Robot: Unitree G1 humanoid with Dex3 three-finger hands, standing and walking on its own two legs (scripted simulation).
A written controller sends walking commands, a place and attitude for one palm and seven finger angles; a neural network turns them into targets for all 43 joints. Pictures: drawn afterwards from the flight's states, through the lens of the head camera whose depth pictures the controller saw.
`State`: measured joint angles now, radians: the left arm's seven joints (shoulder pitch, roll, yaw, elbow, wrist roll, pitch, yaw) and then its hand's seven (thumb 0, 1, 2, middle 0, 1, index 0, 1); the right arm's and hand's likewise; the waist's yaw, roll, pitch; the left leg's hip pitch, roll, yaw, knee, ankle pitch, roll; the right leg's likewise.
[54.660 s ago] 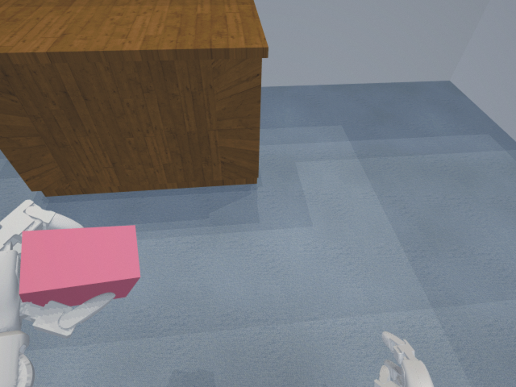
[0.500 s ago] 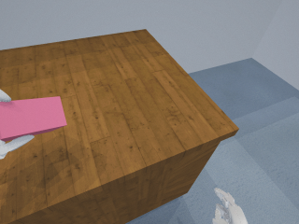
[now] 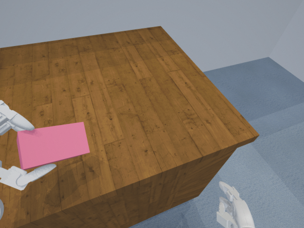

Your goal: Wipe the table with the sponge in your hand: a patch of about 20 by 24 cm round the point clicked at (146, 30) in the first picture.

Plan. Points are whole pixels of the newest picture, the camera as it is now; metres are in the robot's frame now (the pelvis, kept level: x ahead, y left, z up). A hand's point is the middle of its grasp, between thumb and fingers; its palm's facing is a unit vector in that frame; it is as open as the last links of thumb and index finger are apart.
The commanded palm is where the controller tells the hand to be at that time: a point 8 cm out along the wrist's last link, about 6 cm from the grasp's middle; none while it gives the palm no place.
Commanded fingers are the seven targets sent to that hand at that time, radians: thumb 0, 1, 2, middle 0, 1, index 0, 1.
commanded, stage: come to a stop and stand still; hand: left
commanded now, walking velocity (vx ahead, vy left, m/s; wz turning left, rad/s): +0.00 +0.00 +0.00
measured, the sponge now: (61, 144) +0.24 +0.22 +0.14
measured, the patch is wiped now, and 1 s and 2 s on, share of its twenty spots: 0.90 0.90 0.90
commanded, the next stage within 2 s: look again from close up in 0.44 s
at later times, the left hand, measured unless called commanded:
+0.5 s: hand (37, 157) +0.20 +0.23 +0.17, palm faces +0.38 -0.85 -0.38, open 10.1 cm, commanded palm +0.14 +0.26 +0.18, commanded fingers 0.00 0.10 1.30 -1.20 -1.60 -1.20 -1.60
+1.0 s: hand (47, 154) +0.21 +0.22 +0.16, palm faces +0.36 -0.85 -0.38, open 10.1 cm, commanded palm +0.16 +0.26 +0.18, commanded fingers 0.00 0.10 1.30 -1.20 -1.60 -1.20 -1.60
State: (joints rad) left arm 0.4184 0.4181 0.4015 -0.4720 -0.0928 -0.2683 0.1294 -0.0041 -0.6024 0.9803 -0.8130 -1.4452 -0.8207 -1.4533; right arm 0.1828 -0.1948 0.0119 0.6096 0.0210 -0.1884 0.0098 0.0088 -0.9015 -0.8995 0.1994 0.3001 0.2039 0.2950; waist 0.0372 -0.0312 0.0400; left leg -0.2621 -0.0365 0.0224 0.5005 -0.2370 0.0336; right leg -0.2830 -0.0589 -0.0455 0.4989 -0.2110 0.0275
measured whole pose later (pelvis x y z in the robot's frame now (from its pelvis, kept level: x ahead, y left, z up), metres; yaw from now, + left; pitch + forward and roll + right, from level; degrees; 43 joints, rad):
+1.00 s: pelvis -0.01 -0.02 +0.01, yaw -2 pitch -1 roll -1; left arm 0.46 0.35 0.34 -0.43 -0.06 -0.15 0.11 -0.01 -0.60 0.98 -0.81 -1.45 -0.82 -1.45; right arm 0.20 -0.21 0.03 0.58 0.02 -0.15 -0.05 0.01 -0.90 -0.90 0.20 0.30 0.20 0.30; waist 0.01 0.01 0.04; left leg -0.23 0.01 0.03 0.45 -0.20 0.01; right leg -0.24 -0.01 -0.04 0.40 -0.14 0.00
